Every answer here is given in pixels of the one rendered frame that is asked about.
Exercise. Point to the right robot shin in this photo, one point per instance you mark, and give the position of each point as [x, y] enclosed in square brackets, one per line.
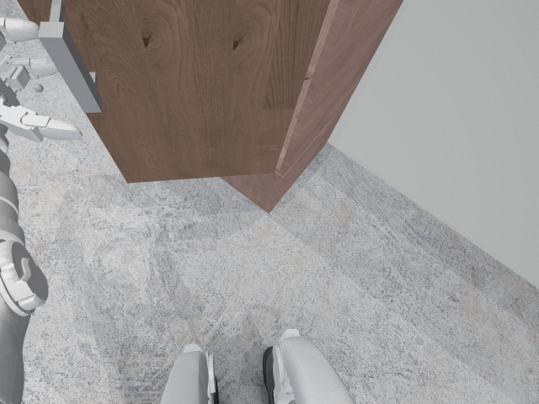
[284, 394]

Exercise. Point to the left robot hand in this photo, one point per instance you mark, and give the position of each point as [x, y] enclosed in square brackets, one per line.
[14, 77]

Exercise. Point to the robot right foot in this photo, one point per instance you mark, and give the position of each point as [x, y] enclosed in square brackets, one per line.
[268, 373]

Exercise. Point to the robot left forearm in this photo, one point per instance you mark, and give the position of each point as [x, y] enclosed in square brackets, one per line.
[9, 202]

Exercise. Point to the robot left upper arm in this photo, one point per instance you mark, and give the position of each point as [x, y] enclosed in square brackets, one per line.
[23, 287]

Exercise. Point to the handle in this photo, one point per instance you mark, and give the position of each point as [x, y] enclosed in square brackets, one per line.
[61, 48]

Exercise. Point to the cupboard door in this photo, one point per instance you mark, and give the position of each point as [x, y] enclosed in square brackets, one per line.
[192, 88]

